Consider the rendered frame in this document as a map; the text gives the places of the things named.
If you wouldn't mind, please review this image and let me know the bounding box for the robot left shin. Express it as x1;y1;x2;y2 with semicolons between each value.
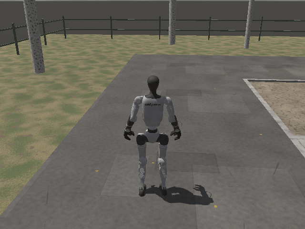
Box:
139;158;146;190

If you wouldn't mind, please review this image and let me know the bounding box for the robot right forearm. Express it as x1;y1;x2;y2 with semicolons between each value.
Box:
171;115;180;132

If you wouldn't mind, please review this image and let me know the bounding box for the robot torso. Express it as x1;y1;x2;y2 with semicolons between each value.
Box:
142;96;164;143

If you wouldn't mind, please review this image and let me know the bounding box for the robot left upper arm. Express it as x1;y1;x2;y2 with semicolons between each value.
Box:
130;96;143;122

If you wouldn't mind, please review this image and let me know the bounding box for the right robot hand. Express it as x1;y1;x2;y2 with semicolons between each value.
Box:
170;131;181;140

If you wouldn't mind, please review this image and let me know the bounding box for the left robot hand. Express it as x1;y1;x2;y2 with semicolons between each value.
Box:
123;130;134;140

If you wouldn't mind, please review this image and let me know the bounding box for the robot left forearm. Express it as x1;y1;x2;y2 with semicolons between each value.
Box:
125;115;134;132

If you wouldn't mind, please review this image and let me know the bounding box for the robot right upper arm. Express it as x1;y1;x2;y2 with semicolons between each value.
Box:
163;96;176;123

